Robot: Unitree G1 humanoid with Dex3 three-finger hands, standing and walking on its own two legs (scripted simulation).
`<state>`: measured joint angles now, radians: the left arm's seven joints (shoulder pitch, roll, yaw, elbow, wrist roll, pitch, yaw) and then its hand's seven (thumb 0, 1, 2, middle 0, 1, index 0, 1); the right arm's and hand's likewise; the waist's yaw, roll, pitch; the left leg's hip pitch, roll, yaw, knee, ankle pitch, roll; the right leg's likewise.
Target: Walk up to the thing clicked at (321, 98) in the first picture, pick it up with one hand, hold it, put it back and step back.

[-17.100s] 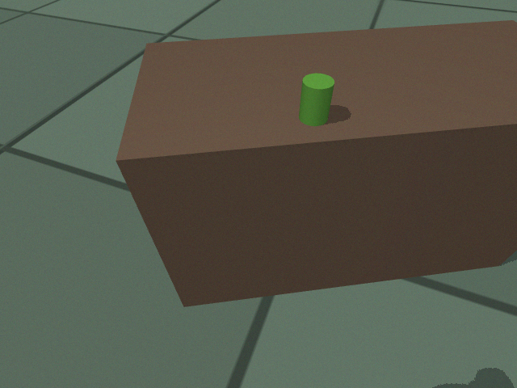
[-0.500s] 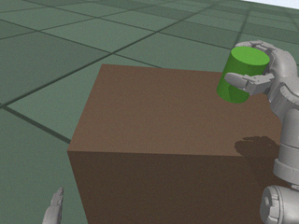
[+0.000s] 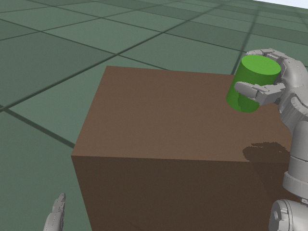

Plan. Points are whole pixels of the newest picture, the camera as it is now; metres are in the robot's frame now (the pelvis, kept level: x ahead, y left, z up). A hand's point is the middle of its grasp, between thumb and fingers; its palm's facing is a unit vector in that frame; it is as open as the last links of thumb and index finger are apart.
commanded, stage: hold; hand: right
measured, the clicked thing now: (250, 84) +0.33 -0.17 +0.30
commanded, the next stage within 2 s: crouch in 0.78 s
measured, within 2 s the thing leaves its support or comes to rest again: neither
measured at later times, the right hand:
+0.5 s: hand (259, 71) +0.33 -0.18 +0.33, palm faces +0.16 +0.99 -0.04, open 10.4 cm
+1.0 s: hand (256, 75) +0.33 -0.18 +0.32, palm faces +0.13 +0.99 -0.04, open 10.4 cm
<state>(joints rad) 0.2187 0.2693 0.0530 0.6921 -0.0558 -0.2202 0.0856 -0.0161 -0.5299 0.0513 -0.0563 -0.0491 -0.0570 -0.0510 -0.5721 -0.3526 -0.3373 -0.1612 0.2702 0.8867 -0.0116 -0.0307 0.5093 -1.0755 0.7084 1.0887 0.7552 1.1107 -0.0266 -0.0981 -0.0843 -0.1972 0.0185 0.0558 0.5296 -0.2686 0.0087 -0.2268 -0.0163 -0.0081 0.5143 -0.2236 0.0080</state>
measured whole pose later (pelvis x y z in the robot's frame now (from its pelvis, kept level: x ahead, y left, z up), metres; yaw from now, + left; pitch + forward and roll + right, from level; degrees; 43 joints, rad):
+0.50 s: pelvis +0.00 +0.00 +0.00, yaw +0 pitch -4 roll +0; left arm 0.22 0.27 0.05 0.71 -0.06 -0.23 0.09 -0.02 -0.53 0.05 -0.06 -0.05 -0.06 -0.05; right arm -0.63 -0.37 -0.34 -0.15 0.26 0.90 -0.01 -0.03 0.51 -1.08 0.71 1.09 0.75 1.11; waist -0.03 -0.10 -0.09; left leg -0.19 0.02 0.05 0.53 -0.27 0.00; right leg -0.23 -0.01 -0.01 0.52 -0.23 0.00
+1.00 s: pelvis +0.00 +0.00 +0.00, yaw +0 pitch -4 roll +0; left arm 0.21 0.27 0.05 0.71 -0.05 -0.23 0.08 -0.02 -0.52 0.05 -0.06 -0.05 -0.06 -0.05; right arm -0.61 -0.36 -0.33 -0.16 0.27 0.90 0.01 -0.03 0.52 -1.09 0.70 1.10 0.75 1.12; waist -0.03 -0.10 -0.08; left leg -0.19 0.02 0.06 0.52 -0.26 0.00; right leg -0.23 -0.01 -0.01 0.51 -0.22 0.00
